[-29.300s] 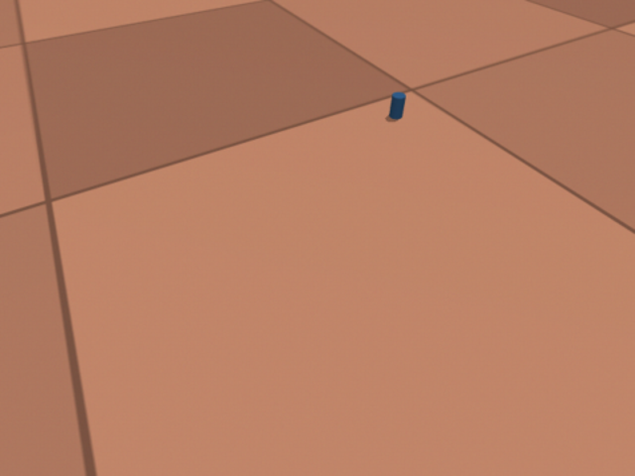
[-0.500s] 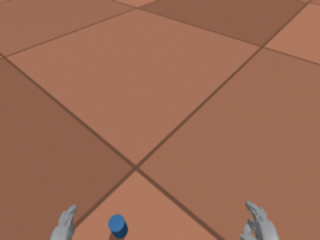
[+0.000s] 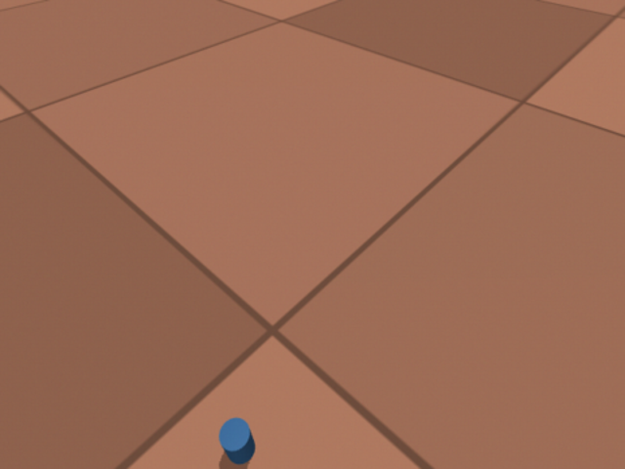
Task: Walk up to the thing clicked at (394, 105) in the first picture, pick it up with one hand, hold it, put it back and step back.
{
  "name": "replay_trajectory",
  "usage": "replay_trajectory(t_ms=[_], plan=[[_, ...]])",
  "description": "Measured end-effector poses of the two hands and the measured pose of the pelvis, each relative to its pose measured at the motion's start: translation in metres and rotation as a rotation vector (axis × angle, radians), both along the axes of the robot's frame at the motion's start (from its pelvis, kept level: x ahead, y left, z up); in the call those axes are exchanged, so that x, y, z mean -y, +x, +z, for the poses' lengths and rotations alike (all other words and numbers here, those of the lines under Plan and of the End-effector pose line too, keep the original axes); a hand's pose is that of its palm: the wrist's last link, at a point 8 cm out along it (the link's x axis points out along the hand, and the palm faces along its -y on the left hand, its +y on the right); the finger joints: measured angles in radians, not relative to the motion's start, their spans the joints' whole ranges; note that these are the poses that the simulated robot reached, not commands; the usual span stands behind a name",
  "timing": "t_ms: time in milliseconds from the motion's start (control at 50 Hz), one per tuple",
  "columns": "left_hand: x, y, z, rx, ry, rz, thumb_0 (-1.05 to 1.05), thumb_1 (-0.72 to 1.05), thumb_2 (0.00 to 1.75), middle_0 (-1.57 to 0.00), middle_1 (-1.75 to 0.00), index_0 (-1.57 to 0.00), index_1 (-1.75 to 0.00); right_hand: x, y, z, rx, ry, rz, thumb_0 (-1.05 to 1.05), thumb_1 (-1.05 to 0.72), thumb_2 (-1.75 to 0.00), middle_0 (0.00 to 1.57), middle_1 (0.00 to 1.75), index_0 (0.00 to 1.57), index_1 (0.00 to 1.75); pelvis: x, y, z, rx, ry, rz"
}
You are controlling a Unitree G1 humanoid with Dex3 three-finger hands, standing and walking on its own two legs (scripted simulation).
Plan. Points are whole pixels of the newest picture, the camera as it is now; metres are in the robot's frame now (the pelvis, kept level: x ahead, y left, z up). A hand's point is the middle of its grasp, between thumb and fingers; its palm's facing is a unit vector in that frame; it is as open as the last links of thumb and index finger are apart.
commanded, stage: stand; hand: left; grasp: from the side
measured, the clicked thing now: (238, 441) +0.36 +0.21 -0.69
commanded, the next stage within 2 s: step back in 1.86 s
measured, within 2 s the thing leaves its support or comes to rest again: neither
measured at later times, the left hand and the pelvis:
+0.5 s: hand out of the picture +0.04 +0.25 -0.13, palm faces -0.01 -0.93 -0.35, open 7.4 cm; pelvis -0.01 +0.00 +0.02, yaw +0 degrees
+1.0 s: hand out of the picture +0.08 +0.24 -0.13, palm faces -0.02 -0.94 -0.33, open 7.4 cm; pelvis +0.01 +0.00 +0.03, yaw -1 degrees
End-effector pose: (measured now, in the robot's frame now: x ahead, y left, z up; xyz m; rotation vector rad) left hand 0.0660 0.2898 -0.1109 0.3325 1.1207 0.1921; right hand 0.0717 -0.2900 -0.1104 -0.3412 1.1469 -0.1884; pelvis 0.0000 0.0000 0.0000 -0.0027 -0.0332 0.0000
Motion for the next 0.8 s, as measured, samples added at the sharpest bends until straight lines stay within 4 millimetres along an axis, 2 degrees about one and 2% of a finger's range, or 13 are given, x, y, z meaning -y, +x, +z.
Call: replay_trajectory(t_ms=[160, 360, 560, 800], plan=[[-0.002, -0.028, 0.005, -0.099, -0.013, 0.043, 0.01, 0.90, 0.90, -0.20, -0.30, -0.20, -0.30, -0.012, -0.018, 0.002, -0.072, 0.033, -0.016, 0.01, -0.90, -0.90, 0.20, 0.30, 0.20, 0.30, -0.004, -0.003, 0.015, 0.028, -0.001, 0.002], [-0.004, -0.037, 0.012, -0.139, -0.007, 0.056, 0.01, 0.91, 0.90, -0.20, -0.30, -0.20, -0.30, -0.016, -0.021, 0.001, -0.094, 0.060, -0.023, 0.01, -0.90, -0.90, 0.20, 0.30, 0.20, 0.30, -0.004, -0.007, 0.022, 0.035, 0.001, 0.003], [-0.005, -0.034, 0.015, -0.156, 0.001, 0.063, 0.01, 0.91, 0.90, -0.20, -0.30, -0.20, -0.30, -0.006, -0.023, 0.003, -0.117, 0.049, -0.034, 0.00, -0.90, -0.90, 0.20, 0.30, 0.20, 0.30, 0.000, -0.005, 0.024, 0.032, 0.001, 0.002], [0.001, -0.011, 0.014, -0.142, -0.015, 0.046, 0.01, 0.91, 0.90, -0.20, -0.30, -0.20, -0.30, 0.000, -0.018, 0.008, -0.129, 0.035, -0.046, 0.00, -0.90, -0.90, 0.20, 0.30, 0.20, 0.30, 0.001, 0.003, 0.026, 0.026, 0.000, -0.006]])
